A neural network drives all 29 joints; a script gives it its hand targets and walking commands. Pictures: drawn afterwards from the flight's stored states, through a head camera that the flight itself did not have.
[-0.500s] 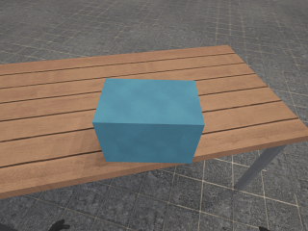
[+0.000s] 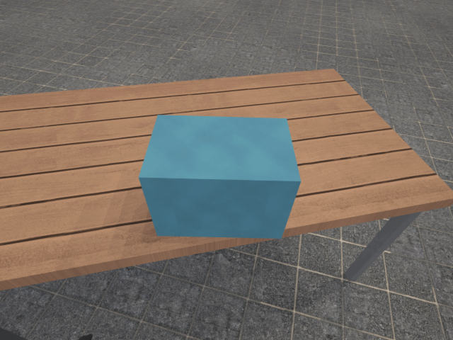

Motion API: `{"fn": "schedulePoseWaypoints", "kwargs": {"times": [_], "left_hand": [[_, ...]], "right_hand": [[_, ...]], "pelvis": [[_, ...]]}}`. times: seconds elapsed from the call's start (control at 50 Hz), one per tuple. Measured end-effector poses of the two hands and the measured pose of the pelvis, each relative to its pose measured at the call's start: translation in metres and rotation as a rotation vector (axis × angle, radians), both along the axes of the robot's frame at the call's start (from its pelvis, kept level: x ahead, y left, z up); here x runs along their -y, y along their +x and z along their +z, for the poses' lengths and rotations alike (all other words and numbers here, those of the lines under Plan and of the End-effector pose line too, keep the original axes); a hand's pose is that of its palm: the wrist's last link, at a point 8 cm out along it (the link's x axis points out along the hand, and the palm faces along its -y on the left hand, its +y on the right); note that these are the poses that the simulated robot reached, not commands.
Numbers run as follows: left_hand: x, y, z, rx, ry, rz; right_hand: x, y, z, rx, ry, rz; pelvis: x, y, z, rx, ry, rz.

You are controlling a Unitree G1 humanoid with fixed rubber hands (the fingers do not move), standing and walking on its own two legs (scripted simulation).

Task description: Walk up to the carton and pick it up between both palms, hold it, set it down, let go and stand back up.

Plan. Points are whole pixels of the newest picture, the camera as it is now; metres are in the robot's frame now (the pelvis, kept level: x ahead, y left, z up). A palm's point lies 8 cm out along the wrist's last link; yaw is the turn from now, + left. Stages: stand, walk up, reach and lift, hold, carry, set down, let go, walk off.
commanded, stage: stand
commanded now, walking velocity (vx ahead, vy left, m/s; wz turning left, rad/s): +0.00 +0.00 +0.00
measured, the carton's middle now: (220, 178) +0.46 +0.04 -0.01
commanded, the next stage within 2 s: none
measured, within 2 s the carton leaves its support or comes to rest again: neither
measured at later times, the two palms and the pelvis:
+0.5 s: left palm out of the picture +0.07 +0.30 -0.11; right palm out of the picture +0.07 -0.30 -0.10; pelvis +0.00 +0.00 +0.00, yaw +0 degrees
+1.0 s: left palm out of the picture +0.07 +0.30 -0.11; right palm out of the picture +0.07 -0.29 -0.10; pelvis -0.01 +0.00 +0.00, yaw +0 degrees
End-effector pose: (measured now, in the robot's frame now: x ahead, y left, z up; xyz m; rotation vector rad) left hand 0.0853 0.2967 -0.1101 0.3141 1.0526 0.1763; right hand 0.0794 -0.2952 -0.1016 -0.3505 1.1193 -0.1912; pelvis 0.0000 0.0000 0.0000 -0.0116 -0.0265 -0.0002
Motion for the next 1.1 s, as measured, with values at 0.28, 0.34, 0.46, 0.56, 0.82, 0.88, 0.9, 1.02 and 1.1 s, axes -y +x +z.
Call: {"fn": "schedulePoseWaypoints", "kwargs": {"times": [0.28,0.34,0.46,0.56,0.82,0.88,0.9,1.02,1.1], "left_hand": [[-0.002,-0.009,-0.003,-0.021,-0.001,0.009],[-0.001,-0.010,-0.004,-0.026,-0.002,0.011],[0.000,-0.011,-0.004,-0.025,-0.006,0.011],[0.000,-0.011,-0.004,-0.025,-0.006,0.012],[-0.001,-0.013,-0.004,-0.028,-0.004,0.013],[0.000,-0.013,-0.005,-0.028,-0.006,0.013],[0.000,-0.013,-0.005,-0.028,-0.006,0.013],[0.000,-0.014,-0.005,-0.028,-0.007,0.014],[-0.001,-0.016,-0.005,-0.031,-0.007,0.015]], "right_hand": [[0.000,-0.007,-0.001,-0.014,0.000,-0.012],[0.000,-0.007,-0.001,-0.014,0.000,-0.012],[0.001,-0.005,0.000,-0.008,-0.001,-0.011],[0.000,-0.005,-0.001,-0.006,-0.001,-0.012],[-0.001,-0.005,-0.001,-0.009,0.002,-0.015],[0.000,-0.006,-0.001,-0.009,0.002,-0.016],[0.000,-0.006,-0.001,-0.009,0.002,-0.016],[-0.001,-0.006,-0.001,-0.007,0.001,-0.018],[-0.001,-0.007,-0.001,-0.006,0.001,-0.018]], "pelvis": [[-0.001,-0.003,0.000,0.004,-0.001,0.000],[-0.001,-0.003,0.000,0.004,-0.001,0.000],[-0.001,-0.003,0.000,0.005,-0.001,0.000],[-0.001,-0.004,0.000,0.005,-0.001,0.000],[-0.001,-0.004,0.000,0.006,-0.001,0.000],[-0.001,-0.004,0.000,0.006,-0.001,0.000],[-0.001,-0.004,0.000,0.006,-0.001,0.000],[-0.001,-0.005,0.000,0.008,-0.002,0.000],[-0.002,-0.006,0.000,0.009,-0.002,0.000]]}}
